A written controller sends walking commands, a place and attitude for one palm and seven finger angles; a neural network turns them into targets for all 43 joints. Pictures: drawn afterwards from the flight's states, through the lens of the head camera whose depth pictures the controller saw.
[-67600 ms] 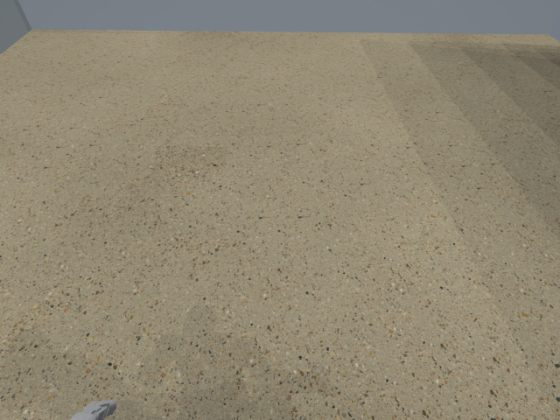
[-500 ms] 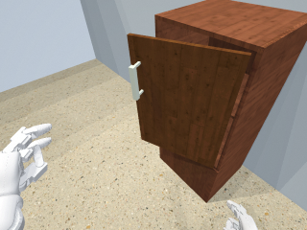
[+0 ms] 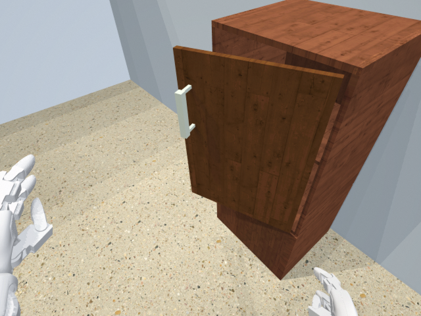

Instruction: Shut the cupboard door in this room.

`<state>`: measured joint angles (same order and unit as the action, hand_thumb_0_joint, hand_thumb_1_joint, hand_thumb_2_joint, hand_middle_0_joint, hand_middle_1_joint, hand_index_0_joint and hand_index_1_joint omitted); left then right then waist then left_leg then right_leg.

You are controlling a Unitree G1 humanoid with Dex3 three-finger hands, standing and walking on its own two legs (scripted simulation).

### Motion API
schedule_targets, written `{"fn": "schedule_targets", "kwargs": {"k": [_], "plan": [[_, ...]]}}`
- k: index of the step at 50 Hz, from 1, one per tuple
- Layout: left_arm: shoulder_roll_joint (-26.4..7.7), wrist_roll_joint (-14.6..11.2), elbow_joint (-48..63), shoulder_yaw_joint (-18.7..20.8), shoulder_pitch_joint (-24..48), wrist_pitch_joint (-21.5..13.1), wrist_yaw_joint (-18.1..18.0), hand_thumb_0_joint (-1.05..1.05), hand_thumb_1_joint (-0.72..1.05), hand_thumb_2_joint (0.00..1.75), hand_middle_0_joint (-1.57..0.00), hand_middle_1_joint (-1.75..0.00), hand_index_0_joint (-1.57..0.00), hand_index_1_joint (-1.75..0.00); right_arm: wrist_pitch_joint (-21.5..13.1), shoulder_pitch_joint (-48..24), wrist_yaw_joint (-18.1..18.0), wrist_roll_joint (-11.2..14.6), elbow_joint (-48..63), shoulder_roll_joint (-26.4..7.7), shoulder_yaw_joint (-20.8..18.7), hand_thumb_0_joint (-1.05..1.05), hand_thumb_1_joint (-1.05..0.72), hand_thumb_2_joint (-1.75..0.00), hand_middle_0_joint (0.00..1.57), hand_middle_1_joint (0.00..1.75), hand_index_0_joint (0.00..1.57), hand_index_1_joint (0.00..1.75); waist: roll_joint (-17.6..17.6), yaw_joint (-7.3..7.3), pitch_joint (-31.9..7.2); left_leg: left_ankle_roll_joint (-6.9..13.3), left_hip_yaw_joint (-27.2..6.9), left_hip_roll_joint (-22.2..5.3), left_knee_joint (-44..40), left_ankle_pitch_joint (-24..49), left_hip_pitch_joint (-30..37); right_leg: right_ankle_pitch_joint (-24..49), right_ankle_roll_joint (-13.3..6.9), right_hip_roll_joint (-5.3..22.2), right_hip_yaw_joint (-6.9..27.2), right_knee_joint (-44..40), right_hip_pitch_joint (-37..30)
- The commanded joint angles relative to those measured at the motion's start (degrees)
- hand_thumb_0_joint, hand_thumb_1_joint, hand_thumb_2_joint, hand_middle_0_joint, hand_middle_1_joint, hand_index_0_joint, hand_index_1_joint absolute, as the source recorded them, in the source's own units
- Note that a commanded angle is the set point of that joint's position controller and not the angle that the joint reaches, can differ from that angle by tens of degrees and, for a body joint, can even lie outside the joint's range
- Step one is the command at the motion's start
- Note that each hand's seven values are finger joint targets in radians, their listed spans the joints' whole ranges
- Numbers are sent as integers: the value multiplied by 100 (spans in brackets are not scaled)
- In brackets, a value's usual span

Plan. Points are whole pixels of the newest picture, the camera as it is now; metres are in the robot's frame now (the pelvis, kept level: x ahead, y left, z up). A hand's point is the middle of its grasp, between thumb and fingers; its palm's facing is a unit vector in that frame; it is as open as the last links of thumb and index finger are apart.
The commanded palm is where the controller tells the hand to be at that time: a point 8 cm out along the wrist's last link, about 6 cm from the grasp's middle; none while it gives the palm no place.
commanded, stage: step back with the hand held close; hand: left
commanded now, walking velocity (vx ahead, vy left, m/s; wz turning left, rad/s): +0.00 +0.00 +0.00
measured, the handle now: (186, 111) +0.64 +0.15 +0.07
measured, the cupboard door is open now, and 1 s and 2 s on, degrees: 22 22 22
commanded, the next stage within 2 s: stop stepping back and stand still in 1.22 s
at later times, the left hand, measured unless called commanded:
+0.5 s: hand (26, 235) +0.18 +0.29 +0.15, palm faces +0.36 -0.79 -0.50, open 7.4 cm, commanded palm +0.12 +0.32 +0.17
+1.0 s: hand out of the picture +0.05 +0.30 +0.16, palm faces +0.48 -0.77 -0.41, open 7.4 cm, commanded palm -0.01 +0.33 +0.17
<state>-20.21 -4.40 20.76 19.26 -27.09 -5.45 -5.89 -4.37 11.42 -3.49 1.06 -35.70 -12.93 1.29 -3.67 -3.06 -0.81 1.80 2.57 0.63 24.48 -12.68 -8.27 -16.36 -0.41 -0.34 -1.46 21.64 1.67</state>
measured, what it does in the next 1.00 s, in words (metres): shifts its weight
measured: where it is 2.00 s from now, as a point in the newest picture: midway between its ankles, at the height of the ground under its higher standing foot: outside the picture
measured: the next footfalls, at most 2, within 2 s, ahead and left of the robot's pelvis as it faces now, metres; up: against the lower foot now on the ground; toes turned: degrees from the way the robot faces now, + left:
right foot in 1.26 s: -0.19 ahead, -0.09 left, +0.00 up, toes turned +4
left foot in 1.46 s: -0.17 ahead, +0.17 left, +0.00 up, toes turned +4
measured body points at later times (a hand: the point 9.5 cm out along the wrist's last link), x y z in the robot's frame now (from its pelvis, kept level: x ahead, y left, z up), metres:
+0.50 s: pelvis -0.03 +0.03 -0.01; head -0.03 +0.03 +0.44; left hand +0.15 +0.33 +0.18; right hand +0.14 -0.22 -0.08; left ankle +0.01 +0.10 -0.74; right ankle -0.05 -0.11 -0.74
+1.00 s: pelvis -0.14 +0.03 -0.02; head -0.14 +0.04 +0.43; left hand +0.02 +0.33 +0.18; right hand +0.03 -0.20 -0.10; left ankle +0.00 +0.10 -0.73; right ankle -0.08 -0.11 -0.74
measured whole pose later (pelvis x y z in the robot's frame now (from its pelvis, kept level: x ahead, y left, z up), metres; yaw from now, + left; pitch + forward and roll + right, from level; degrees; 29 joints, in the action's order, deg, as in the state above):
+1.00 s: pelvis -0.14 +0.03 -0.02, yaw +2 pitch -1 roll -3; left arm -23.1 -2.3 28.3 23.5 -29.5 -15.0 -9.3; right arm -3.9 12.8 -3.6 0.0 -35.6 -12.4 0.6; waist -0.8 -0.8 0.4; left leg 1.9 3.2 0.2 35.2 -15.9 -28.8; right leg -12.5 1.3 -1.1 0.3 32.8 19.5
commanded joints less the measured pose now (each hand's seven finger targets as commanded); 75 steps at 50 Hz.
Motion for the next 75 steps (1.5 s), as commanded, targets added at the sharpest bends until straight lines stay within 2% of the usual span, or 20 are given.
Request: {"fn": "schedule_targets", "kwargs": {"k": [1, 3, 7, 13, 21, 30, 35, 47, 52, 55, 60, 62, 63, 65, 67, 69, 71, 72, 73, 75], "plan": [[-1001, -48, 987, 710, 435, -289, -73, 0, 90, 90, -20, -30, -20, -30, -244, -765, -68, 3, 928, -593, -241, 0, -90, -90, 20, 30, 20, 30, 198, -24, -62, -17, -111, -176, -351, 1112, 428, 1203, 14, 7, -10, -420, 735], [-1647, -20, 1320, 1230, 945, -494, -92, 0, 90, 90, -20, -30, -20, -30, -117, -775, -78, 45, 1052, -757, -291, 0, -90, -90, 20, 30, 20, 30, 169, 152, 63, 108, -182, -318, 32, 756, 127, 1442, 21, 347, 449, -649, 1206], [-1274, 37, 1112, 845, 393, -615, -82, 0, 90, 90, -20, -30, -20, -30, 40, -760, -105, 20, 996, -683, -315, 0, -90, -90, 20, 30, 20, 30, 301, 203, -419, 65, -184, -318, 339, 1018, 64, 2173, -43, 669, 543, -312, 1146], [-1528, -14, 1550, 1130, -122, -595, -195, 0, 90, 90, -20, -30, -20, -30, 280, -701, -175, 37, 1196, -743, -382, 0, -90, -90, 20, 30, 20, 30, 42, 215, -1144, 58, -261, -535, 346, 2577, 176, 2888, 35, 450, 304, 399, 830], [-1570, -73, 1452, 1283, -540, -590, -270, 0, 90, 90, -20, -30, -20, -30, 462, -640, -202, 67, 1304, -758, -399, 0, -90, -90, 20, 30, 20, 30, 134, 252, -1009, 32, -413, -698, 191, 2255, -471, 2367, 29, 365, 349, 647, 841], [-1669, 128, 1738, 1481, -157, -886, -342, 0, 90, 90, -20, -30, -20, -30, 154, -614, -232, 2, 1319, -926, -407, 0, -90, -90, 20, 30, 20, 30, -493, 221, -416, 383, -1143, -1076, -1064, -1972, -2885, 578, 132, -93, 256, 1290, -116], [-1628, 281, 1914, 1550, 118, -1089, -343, 0, 90, 90, -20, -30, -20, -30, -87, -514, -210, -43, 1249, -952, -439, 0, -90, -90, 20, 30, 20, 30, -792, 218, -406, 489, -1401, -1307, -1348, -3121, -3660, 191, 156, -321, 153, 1888, -546], [-1437, 178, 1796, 1078, 353, -1222, -470, 0, 90, 90, -20, -30, -20, -30, -253, -326, -106, -124, 847, -630, -367, 0, -90, -90, 20, 30, 20, 30, 709, 424, -182, -105, -466, -378, 844, -1226, -1154, -1153, -395, 817, 1504, -308, 2759], [-1583, 176, 1769, 1226, 321, -1291, -520, 0, 90, 90, -20, -30, -20, -30, -266, -389, -163, -81, 886, -678, -363, 0, -90, -90, 20, 30, 20, 30, 102, 422, -101, 45, -936, -651, -10, -1986, -1627, -1618, -152, 263, 776, 193, 2518], [-1724, 208, 1885, 1607, 95, -1353, -475, 0, 90, 90, -20, -30, -20, -30, -323, -675, -183, -86, 1036, -785, -432, 0, -90, -90, 20, 30, 20, 30, -1356, 185, -420, 397, -1964, -1569, -1789, -3440, -3783, -748, 22, -593, -34, 2605, 173], [-1967, -106, 2411, 1950, -601, -1418, -382, 0, 90, 90, -20, -30, -20, -30, -568, -541, -19, -94, 980, -573, -568, 0, -90, -90, 20, 30, 20, 30, -976, 143, -1347, -46, -807, -1329, -1179, -1805, -1969, -1380, -144, -539, -318, 1970, 680], [-1754, -178, 2298, 1767, -683, -1378, -366, 0, 90, 90, -20, -30, -20, -30, -578, -551, 44, -77, 865, -534, -531, 0, -90, -90, 20, 30, 20, 30, -895, 238, -1206, -312, -303, -1176, -662, -1617, -1468, -1441, -258, -224, -150, 902, 1070], [-1827, -180, 2208, 1813, -594, -1418, -382, 0, 90, 90, -20, -30, -20, -30, -556, -483, 51, -85, 767, -539, -534, 0, -90, -90, 20, 30, 20, 30, -386, 298, -1007, -448, -89, -983, 132, -1406, -1113, -1567, -422, 225, 548, 164, 1748], [-1875, -53, 2017, 1558, -55, -1411, -488, 0, 90, 90, -20, -30, -20, -30, -466, -281, 55, -94, 456, -535, -590, 0, -90, -90, 20, 30, 20, 30, 1312, 387, -646, -692, -198, -266, 3168, -1089, -33, -2022, -1223, 2198, 3036, -1364, 3995], [-1543, 146, 1956, 1106, 246, -1132, -441, 0, 90, 90, -20, -30, -20, -30, -335, -484, 25, -38, 545, -525, -538, 0, -90, -90, 20, 30, 20, 30, 1755, 320, 65, -459, -726, -374, 4122, -1365, -902, -1419, -1233, 1998, 2308, -897, 3869], [-1509, 194, 1664, 1031, 742, -977, -441, 0, 90, 90, -20, -30, -20, -30, -268, -378, -117, -148, 586, -491, -341, 0, -90, -90, 20, 30, 20, 30, 1382, 462, 485, -311, -593, -543, 2339, -1179, -968, -649, -675, 1298, 1405, -215, 3375], [-1422, 198, 1523, 794, 1645, -877, -435, 0, 90, 90, -20, -30, -20, -30, -331, -326, -269, -93, 433, -711, -346, 0, -90, -90, 20, 30, 20, 30, -218, 556, 758, -236, -534, -429, 152, -771, -726, -745, -224, 595, 793, 905, 3107], [-1306, 199, 1521, 756, 1719, -932, -455, 0, 90, 90, -20, -30, -20, -30, -440, -311, -288, -85, 517, -837, -354, 0, -90, -90, 20, 30, 20, 30, -1369, 440, 595, 97, -1456, -1211, -777, -985, -1170, -922, 11, 98, 521, 1753, 2655], [-1300, 247, 1703, 754, 1922, -991, -506, 0, 90, 90, -20, -30, -20, -30, -538, -254, -284, -70, 618, -724, -336, 0, -90, -90, 20, 30, 20, 30, -1753, 381, 510, 375, -2146, -1792, -1263, -1564, -1489, -933, 114, -73, 312, 2163, 2281], [-1693, 237, 1684, 1218, 1250, -1063, -491, 0, 90, 90, -20, -30, -20, -30, -675, -203, -223, -70, 584, -619, -357, 0, -90, -90, 20, 30, 20, 30, -968, 364, -194, 361, -2016, -1806, -1515, -2773, -1313, -891, 146, -133, 315, 2216, 1791]]}}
